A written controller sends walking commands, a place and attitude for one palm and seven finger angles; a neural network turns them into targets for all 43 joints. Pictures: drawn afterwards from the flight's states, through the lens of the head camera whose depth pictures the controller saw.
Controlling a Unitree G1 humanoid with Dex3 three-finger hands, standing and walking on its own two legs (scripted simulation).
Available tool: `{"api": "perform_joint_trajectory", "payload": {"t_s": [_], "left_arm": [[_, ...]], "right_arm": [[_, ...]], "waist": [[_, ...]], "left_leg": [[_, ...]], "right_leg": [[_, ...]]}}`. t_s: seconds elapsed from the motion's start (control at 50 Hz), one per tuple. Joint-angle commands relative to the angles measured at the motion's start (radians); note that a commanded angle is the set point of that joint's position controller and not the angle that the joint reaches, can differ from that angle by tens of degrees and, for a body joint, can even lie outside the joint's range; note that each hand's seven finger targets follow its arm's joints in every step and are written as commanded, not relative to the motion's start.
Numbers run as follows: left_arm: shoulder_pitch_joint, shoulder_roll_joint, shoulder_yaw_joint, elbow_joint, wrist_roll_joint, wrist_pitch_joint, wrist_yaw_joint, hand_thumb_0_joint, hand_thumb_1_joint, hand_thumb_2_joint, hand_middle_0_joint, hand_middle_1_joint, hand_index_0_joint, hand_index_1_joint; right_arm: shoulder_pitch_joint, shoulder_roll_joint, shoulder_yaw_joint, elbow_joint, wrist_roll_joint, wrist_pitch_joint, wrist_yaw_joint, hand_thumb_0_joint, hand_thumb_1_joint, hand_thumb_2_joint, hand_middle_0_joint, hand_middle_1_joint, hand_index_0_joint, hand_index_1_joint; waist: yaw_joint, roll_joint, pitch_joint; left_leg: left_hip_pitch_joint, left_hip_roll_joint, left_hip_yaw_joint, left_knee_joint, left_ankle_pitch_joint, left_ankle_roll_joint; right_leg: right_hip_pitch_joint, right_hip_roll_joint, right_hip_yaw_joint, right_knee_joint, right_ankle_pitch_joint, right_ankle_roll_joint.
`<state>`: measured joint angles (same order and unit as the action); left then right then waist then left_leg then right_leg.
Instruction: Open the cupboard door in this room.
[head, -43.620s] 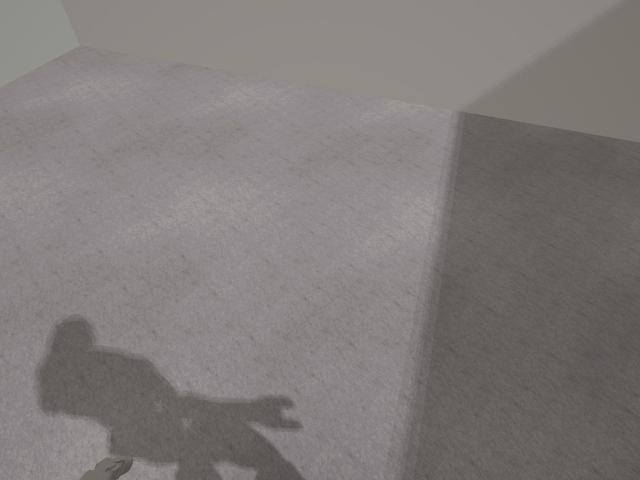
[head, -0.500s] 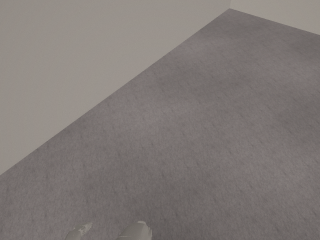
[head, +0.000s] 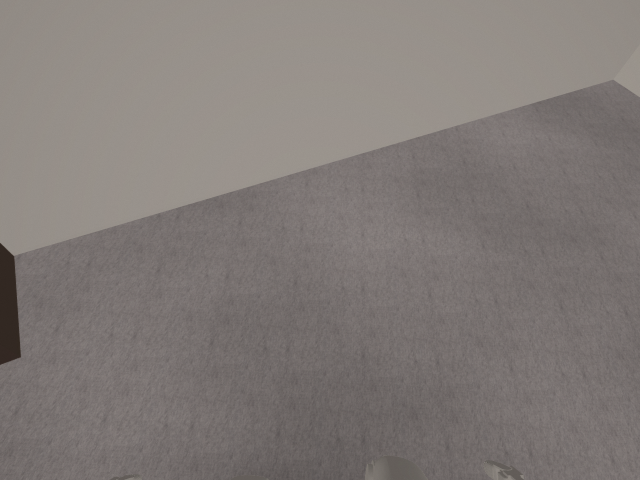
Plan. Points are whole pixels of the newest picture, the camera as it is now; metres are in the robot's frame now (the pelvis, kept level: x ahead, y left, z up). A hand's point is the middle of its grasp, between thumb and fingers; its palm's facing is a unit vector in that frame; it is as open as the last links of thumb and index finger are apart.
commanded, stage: turn to face it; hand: left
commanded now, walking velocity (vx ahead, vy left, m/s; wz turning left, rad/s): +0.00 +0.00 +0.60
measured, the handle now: out of the picture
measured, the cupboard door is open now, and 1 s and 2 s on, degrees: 41 41 41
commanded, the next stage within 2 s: take the last steps up to it in 1.98 s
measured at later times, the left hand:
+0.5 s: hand out of the picture +0.03 +0.14 -0.15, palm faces +0.30 -0.92 -0.25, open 7.3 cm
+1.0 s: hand out of the picture -0.02 +0.19 -0.15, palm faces +0.58 -0.77 -0.25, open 7.3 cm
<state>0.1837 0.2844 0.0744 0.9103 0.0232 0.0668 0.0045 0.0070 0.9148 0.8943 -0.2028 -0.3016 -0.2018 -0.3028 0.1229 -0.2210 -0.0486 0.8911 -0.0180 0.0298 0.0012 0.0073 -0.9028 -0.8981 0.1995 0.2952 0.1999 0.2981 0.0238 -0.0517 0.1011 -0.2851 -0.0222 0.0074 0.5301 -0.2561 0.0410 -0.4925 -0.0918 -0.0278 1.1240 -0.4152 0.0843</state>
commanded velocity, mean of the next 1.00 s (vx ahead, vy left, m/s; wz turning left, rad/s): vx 0.00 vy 0.00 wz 0.60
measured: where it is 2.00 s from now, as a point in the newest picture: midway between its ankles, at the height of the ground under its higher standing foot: outside the picture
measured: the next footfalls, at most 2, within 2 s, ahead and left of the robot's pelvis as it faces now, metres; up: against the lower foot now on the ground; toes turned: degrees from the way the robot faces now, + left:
right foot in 0.26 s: +0.05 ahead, -0.16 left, +0.00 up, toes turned +8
left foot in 0.66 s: +0.02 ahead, +0.07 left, +0.00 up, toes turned +31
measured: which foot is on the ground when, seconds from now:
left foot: down 0.00-0.26, up 0.28-0.64, down 0.66-1.00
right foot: up 0.00-0.24, down 0.26-0.66, up 0.68-1.00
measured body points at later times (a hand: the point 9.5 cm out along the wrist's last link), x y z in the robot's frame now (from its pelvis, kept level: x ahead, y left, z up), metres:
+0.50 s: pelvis +0.01 -0.06 +0.01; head +0.07 -0.06 +0.45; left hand +0.02 +0.19 -0.13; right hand +0.16 -0.29 -0.15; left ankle -0.04 +0.07 -0.67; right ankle +0.01 -0.16 -0.74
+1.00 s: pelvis +0.02 -0.05 +0.00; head +0.04 -0.01 +0.45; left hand -0.05 +0.23 -0.13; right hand +0.23 -0.21 -0.13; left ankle -0.02 +0.05 -0.74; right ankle +0.12 -0.19 -0.68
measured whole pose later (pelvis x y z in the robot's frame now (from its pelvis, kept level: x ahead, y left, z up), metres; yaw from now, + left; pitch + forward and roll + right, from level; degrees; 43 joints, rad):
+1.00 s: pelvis +0.02 -0.05 +0.00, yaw +36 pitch +0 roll -1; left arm 0.13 0.26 0.07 0.86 0.02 0.05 0.00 0.00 0.91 0.89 -0.20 -0.30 -0.20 -0.30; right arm 0.17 -0.21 -0.05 0.92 -0.02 0.04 0.01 0.01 -0.90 -0.90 0.20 0.30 0.20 0.30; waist 0.00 -0.01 0.09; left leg -0.30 -0.04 -0.09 0.49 -0.20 0.03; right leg -0.44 -0.07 0.01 0.91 -0.41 0.09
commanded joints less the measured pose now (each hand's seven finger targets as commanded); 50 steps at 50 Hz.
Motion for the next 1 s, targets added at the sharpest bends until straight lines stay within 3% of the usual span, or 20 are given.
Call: {"api": "perform_joint_trajectory", "payload": {"t_s": [0.0,0.14,0.2,0.22,0.24,0.26,0.28,0.3,0.36,0.46,0.52,0.56,0.6,0.62,0.64,0.66,0.68,0.74,0.8,0.98], "left_arm": [[-0.012,0.065,0.014,-0.085,-0.002,-0.026,0.003,0.0,0.9,0.9,-0.2,-0.3,-0.2,-0.3],[-0.043,0.047,0.005,-0.117,-0.012,-0.036,0.009,0.0,0.9,0.9,-0.2,-0.3,-0.2,-0.3],[0.064,0.065,0.015,-0.094,-0.016,-0.052,0.016,0.0,0.9,0.9,-0.2,-0.3,-0.2,-0.3],[0.108,0.123,0.028,-0.087,-0.008,-0.065,0.024,0.0,0.9,0.9,-0.2,-0.3,-0.2,-0.3],[0.11,0.21,0.044,-0.088,0.007,-0.071,0.032,0.0,0.9,0.9,-0.2,-0.3,-0.2,-0.3],[0.087,0.208,0.035,-0.1,0.0,-0.068,0.036,0.0,0.9,0.9,-0.2,-0.3,-0.2,-0.3],[0.022,0.142,0.02,-0.111,-0.003,-0.071,0.037,0.0,0.9,0.9,-0.2,-0.3,-0.2,-0.3],[-0.021,0.107,0.013,-0.118,-0.006,-0.072,0.036,0.0,0.9,0.9,-0.2,-0.3,-0.2,-0.3],[-0.005,0.075,0.001,-0.114,-0.009,-0.077,0.033,0.0,0.9,0.9,-0.2,-0.3,-0.2,-0.3],[0.112,0.111,0.015,-0.074,-0.001,-0.079,0.033,0.0,0.9,0.9,-0.2,-0.3,-0.2,-0.3],[0.127,0.136,0.024,-0.063,0.002,-0.076,0.029,0.0,0.9,0.9,-0.2,-0.3,-0.2,-0.3],[0.112,0.141,0.03,-0.06,0.006,-0.073,0.028,0.0,0.9,0.9,-0.2,-0.3,-0.2,-0.3],[0.081,0.15,0.034,-0.069,-0.004,-0.072,0.021,0.0,0.9,0.9,-0.2,-0.3,-0.2,-0.3],[0.063,0.135,0.034,-0.078,-0.011,-0.069,0.017,0.0,0.9,0.9,-0.2,-0.3,-0.2,-0.3],[0.047,0.068,0.018,-0.115,-0.02,-0.064,0.008,0.0,0.9,0.9,-0.2,-0.3,-0.2,-0.3],[-0.034,0.05,0.0,-0.153,-0.014,-0.053,0.014,0.0,0.9,0.9,-0.2,-0.3,-0.2,-0.3],[-0.046,0.071,0.006,-0.165,-0.01,-0.043,0.019,0.0,0.9,0.9,-0.2,-0.3,-0.2,-0.3],[-0.042,0.069,0.016,-0.107,-0.003,-0.027,0.013,0.0,0.9,0.9,-0.2,-0.3,-0.2,-0.3],[0.009,0.062,0.018,-0.086,-0.001,-0.025,0.003,0.0,0.9,0.9,-0.2,-0.3,-0.2,-0.3],[-0.056,0.045,0.005,-0.129,-0.008,-0.038,0.009,0.0,0.9,0.9,-0.2,-0.3,-0.2,-0.3]], "right_arm": [[0.047,-0.215,-0.054,-0.047,0.0,-0.016,-0.015,0.0,-0.9,-0.9,0.2,0.3,0.2,0.3],[0.055,-0.229,-0.07,-0.051,-0.009,-0.002,-0.007,0.0,-0.9,-0.9,0.2,0.3,0.2,0.3],[0.006,-0.205,-0.073,-0.069,0.002,0.002,-0.006,0.0,-0.9,-0.9,0.2,0.3,0.2,0.3],[0.01,-0.158,-0.067,-0.078,0.012,0.001,-0.002,0.0,-0.9,-0.9,0.2,0.3,0.2,0.3],[0.01,-0.096,-0.058,-0.101,0.016,-0.001,0.002,0.0,-0.9,-0.9,0.2,0.3,0.2,0.3],[0.005,-0.15,-0.068,-0.099,0.007,0.003,0.005,0.0,-0.9,-0.9,0.2,0.3,0.2,0.3],[0.03,-0.141,-0.067,-0.076,0.0,0.012,0.011,0.0,-0.9,-0.9,0.2,0.3,0.2,0.3],[0.034,-0.129,-0.069,-0.048,-0.001,0.021,0.014,0.0,-0.9,-0.9,0.2,0.3,0.2,0.3],[0.021,-0.098,-0.053,-0.038,0.005,0.028,0.026,0.0,-0.9,-0.9,0.2,0.3,0.2,0.3],[-0.068,-0.066,-0.032,-0.05,0.007,0.024,0.031,0.0,-0.9,-0.9,0.2,0.3,0.2,0.3],[-0.085,-0.063,-0.025,-0.058,0.009,0.019,0.031,0.0,-0.9,-0.9,0.2,0.3,0.2,0.3],[-0.067,-0.07,-0.026,-0.06,0.01,0.013,0.03,0.0,-0.9,-0.9,0.2,0.3,0.2,0.3],[0.005,-0.098,-0.032,-0.044,0.005,0.005,0.026,0.0,-0.9,-0.9,0.2,0.3,0.2,0.3],[0.086,-0.142,-0.046,-0.024,0.0,-0.002,0.024,0.0,-0.9,-0.9,0.2,0.3,0.2,0.3],[0.16,-0.258,-0.076,-0.019,-0.008,-0.011,0.017,0.0,-0.9,-0.9,0.2,0.3,0.2,0.3],[0.226,-0.307,-0.084,-0.002,0.002,-0.004,0.007,0.0,-0.9,-0.9,0.2,0.3,0.2,0.3],[0.203,-0.302,-0.077,-0.005,-0.002,-0.001,0.001,0.0,-0.9,-0.9,0.2,0.3,0.2,0.3],[0.051,-0.227,-0.057,-0.049,-0.004,-0.009,-0.019,0.0,-0.9,-0.9,0.2,0.3,0.2,0.3],[0.025,-0.21,-0.049,-0.054,-0.002,-0.018,-0.016,0.0,-0.9,-0.9,0.2,0.3,0.2,0.3],[0.063,-0.22,-0.07,-0.044,-0.009,-0.005,-0.006,0.0,-0.9,-0.9,0.2,0.3,0.2,0.3]], "waist": [[-0.033,0.176,-0.137],[-0.047,0.233,-0.139],[0.009,0.194,-0.183],[0.032,0.028,-0.208],[0.04,-0.272,-0.181],[0.031,-0.219,-0.17],[-0.01,-0.148,-0.133],[-0.034,-0.172,-0.107],[-0.034,-0.169,-0.105],[0.023,-0.124,-0.122],[0.029,-0.157,-0.123],[0.017,-0.175,-0.134],[-0.036,-0.125,-0.163],[-0.085,-0.025,-0.21],[-0.125,0.288,-0.253],[-0.146,0.315,-0.254],[-0.126,0.213,-0.233],[-0.062,0.203,-0.124],[-0.027,0.178,-0.136],[-0.05,0.225,-0.152]], "left_leg": [[0.13,0.235,-0.254,-0.212,0.264,0.108],[0.054,0.211,-0.361,-0.174,0.223,0.113],[-0.055,0.15,-0.354,-0.074,0.227,0.061],[-0.193,0.071,-0.284,0.053,0.067,0.004],[-0.359,-0.079,-0.06,0.312,-0.287,-0.084],[-0.312,-0.019,-0.078,0.528,-0.36,-0.077],[-0.311,0.006,-0.099,0.637,-0.283,-0.076],[-0.324,0.023,-0.08,0.693,-0.228,-0.09],[-0.32,0.04,-0.011,0.643,-0.154,-0.118],[-0.25,0.038,0.067,0.369,-0.179,-0.12],[-0.197,0.031,0.099,0.255,-0.179,-0.104],[-0.128,0.03,0.108,0.165,-0.166,-0.089],[0.034,0.005,0.125,0.01,-0.018,-0.069],[0.209,0.052,0.065,-0.086,0.157,-0.042],[0.386,0.324,-0.314,-0.116,0.502,0.096],[0.374,0.443,-0.445,-0.127,0.766,0.2],[0.315,0.458,-0.393,-0.131,0.627,0.231],[0.125,0.301,-0.297,-0.2,0.353,0.138],[0.102,0.237,-0.246,-0.212,0.273,0.106],[0.067,0.204,-0.361,-0.17,0.25,0.115]], "right_leg": [[-0.052,0.001,0.036,-0.047,0.05,0.01],[0.122,0.071,0.007,-0.373,-0.006,-0.011],[0.367,0.082,0.002,-0.655,0.157,-0.026],[0.521,-0.053,0.135,-0.808,0.151,-0.058],[0.561,-0.341,0.411,-0.877,0.231,-0.173],[0.417,-0.423,0.392,-0.864,0.33,-0.242],[0.369,-0.346,0.291,-0.848,0.342,-0.248],[0.357,-0.281,0.22,-0.824,0.411,-0.221],[0.424,-0.206,0.022,-0.765,0.681,-0.184],[0.524,-0.239,-0.025,-0.707,0.825,-0.189],[0.521,-0.258,-0.041,-0.674,0.861,-0.192],[0.497,-0.276,-0.058,-0.634,0.831,-0.184],[0.412,-0.255,-0.117,-0.522,0.786,-0.137],[0.295,-0.233,-0.149,-0.366,0.655,-0.092],[0.001,-0.076,-0.177,-0.124,0.022,-0.011],[-0.101,-0.024,-0.06,0.024,-0.261,-0.005],[-0.108,-0.048,0.012,0.067,-0.244,-0.015],[-0.085,-0.038,0.05,0.079,-0.037,-0.004],[-0.044,-0.017,0.039,0.015,0.038,0.003],[0.106,0.067,0.011,-0.35,-0.006,-0.006]]}}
